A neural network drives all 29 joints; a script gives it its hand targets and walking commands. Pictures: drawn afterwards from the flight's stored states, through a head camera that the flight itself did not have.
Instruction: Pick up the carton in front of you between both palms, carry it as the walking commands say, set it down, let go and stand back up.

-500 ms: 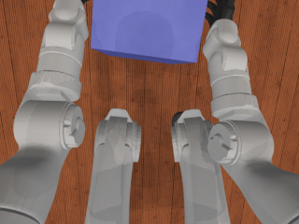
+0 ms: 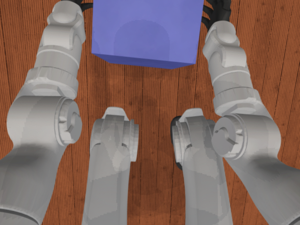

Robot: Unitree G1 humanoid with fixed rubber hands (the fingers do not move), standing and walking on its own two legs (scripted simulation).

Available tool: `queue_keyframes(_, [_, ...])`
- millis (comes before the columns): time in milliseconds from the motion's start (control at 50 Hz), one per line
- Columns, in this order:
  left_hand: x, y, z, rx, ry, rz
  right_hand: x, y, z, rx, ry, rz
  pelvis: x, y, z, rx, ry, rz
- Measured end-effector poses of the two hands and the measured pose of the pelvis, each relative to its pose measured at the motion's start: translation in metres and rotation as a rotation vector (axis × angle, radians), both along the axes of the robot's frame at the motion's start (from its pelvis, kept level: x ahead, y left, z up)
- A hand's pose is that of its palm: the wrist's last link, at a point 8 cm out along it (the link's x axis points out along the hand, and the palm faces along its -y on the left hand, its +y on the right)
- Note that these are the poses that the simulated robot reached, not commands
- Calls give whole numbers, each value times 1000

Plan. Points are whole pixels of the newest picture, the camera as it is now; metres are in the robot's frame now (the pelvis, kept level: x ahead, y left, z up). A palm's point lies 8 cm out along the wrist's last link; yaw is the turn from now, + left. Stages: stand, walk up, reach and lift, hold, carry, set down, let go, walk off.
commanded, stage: set down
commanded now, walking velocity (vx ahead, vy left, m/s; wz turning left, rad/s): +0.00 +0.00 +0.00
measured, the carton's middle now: (145, 23) +0.53 +0.03 -0.25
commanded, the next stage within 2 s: let go in 1.88 s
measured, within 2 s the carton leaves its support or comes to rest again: neither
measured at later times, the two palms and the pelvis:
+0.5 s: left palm (71, 3) +0.53 +0.19 -0.16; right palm (219, 20) +0.52 -0.12 -0.16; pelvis -0.01 +0.00 +0.00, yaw +0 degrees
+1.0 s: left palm out of the picture +0.54 +0.22 -0.15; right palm (237, 19) +0.52 -0.16 -0.15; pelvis +0.00 +0.00 +0.00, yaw +0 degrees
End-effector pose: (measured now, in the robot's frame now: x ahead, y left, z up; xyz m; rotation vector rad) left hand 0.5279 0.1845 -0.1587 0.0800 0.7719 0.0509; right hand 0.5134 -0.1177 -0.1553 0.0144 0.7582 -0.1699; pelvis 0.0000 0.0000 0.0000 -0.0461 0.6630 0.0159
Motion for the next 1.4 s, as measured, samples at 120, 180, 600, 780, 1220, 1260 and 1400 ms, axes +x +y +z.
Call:
queue_keyframes(120, [1,1,0,-8,3,-15,1,-1,0,5,0,20,-2,1,-2,-2,-10,1])
queue_keyframes(180, [2,2,0,-14,4,-21,2,-2,0,7,0,30,-2,2,-2,-3,-12,1])
queue_keyframes(600, [1,5,-11,-37,-9,-50,4,-6,-10,-1,7,90,-7,2,-5,-6,-44,3])
queue_keyframes(780, [-9,37,-41,27,-7,45,-6,-48,-35,-70,28,23,-4,1,-8,-4,-46,2])
queue_keyframes(1220, [10,38,102,16,-113,44,4,-36,98,-49,-98,-7,0,-2,62,-1,72,5])
queue_keyframes(1260, [10,39,114,15,-117,45,4,-37,109,-51,-101,-8,1,-2,71,-1,89,6])
queue_keyframes(1400, [11,45,148,18,-135,40,5,-41,144,-58,-119,-8,3,-1,102,-1,126,8])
